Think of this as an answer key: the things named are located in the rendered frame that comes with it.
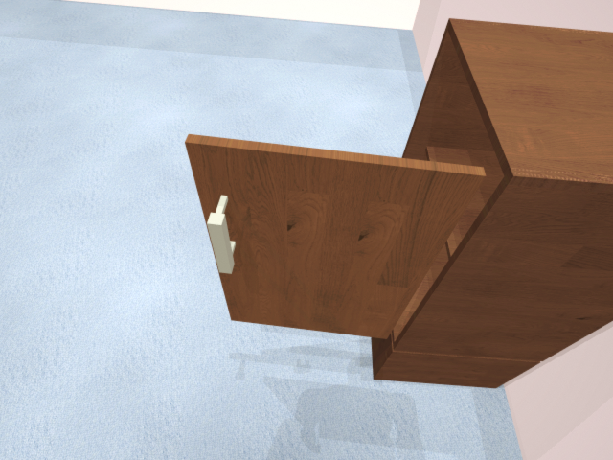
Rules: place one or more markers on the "cupboard door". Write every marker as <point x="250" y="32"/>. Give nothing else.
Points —
<point x="327" y="240"/>

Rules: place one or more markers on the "handle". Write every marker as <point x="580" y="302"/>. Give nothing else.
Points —
<point x="223" y="247"/>

